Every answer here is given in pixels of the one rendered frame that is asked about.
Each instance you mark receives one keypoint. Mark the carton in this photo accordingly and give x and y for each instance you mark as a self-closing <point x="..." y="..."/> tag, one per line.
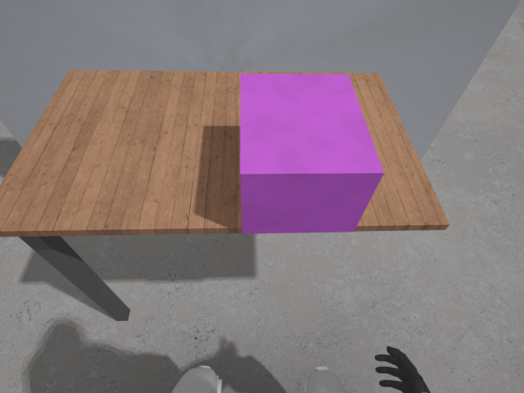
<point x="307" y="160"/>

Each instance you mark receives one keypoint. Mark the right robot hand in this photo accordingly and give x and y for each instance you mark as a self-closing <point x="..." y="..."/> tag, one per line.
<point x="412" y="381"/>

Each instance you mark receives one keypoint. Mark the table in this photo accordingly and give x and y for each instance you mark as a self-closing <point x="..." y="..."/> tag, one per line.
<point x="142" y="152"/>

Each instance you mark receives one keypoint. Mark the robot thigh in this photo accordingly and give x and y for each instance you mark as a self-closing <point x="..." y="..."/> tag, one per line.
<point x="323" y="381"/>
<point x="199" y="380"/>

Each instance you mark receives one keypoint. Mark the left robot thigh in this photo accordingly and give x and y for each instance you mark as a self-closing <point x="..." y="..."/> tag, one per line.
<point x="199" y="380"/>

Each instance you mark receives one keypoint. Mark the right robot thigh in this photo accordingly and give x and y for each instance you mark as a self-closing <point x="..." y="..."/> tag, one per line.
<point x="323" y="381"/>

